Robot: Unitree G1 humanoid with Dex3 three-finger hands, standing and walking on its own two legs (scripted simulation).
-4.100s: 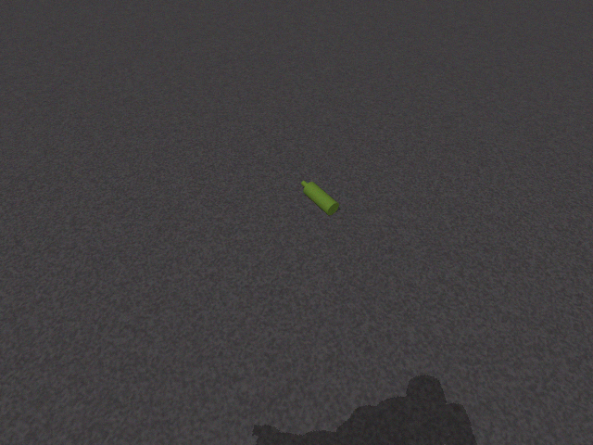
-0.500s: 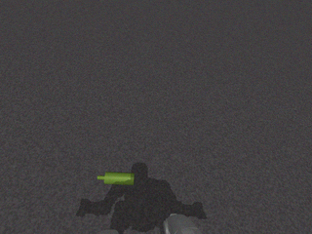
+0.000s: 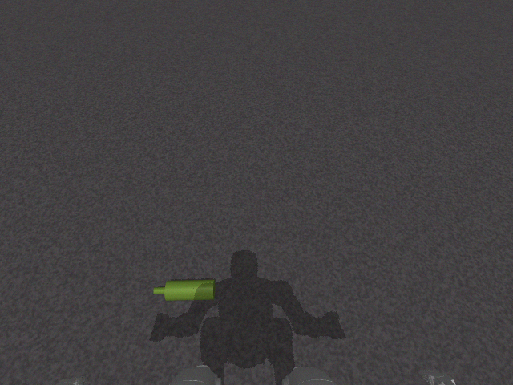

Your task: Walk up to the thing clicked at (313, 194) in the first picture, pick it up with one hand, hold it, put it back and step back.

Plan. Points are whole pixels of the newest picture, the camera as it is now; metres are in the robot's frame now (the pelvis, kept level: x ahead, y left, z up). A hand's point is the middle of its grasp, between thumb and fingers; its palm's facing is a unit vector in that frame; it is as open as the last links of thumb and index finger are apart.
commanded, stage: walk up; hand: left
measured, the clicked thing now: (184, 290) +0.49 +0.26 -0.71
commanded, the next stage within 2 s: stand in 1.58 s
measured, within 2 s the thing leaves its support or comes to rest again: neither
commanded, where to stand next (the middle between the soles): +0.11 +0.00 m, yaw +2 degrees
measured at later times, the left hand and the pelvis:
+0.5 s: hand out of the picture +0.11 +0.24 -0.11, palm faces +0.01 -0.94 -0.35, open 7.4 cm; pelvis +0.00 -0.01 +0.03, yaw +2 degrees
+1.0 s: hand out of the picture +0.09 +0.27 -0.12, palm faces +0.03 -0.95 -0.32, open 7.4 cm; pelvis +0.01 +0.01 +0.04, yaw +2 degrees
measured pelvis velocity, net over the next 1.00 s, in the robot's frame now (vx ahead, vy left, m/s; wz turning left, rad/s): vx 0.01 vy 0.01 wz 0.03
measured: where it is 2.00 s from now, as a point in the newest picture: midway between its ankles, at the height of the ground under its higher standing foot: outside the picture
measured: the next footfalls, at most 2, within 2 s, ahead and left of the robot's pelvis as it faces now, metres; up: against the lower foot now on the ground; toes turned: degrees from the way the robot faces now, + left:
none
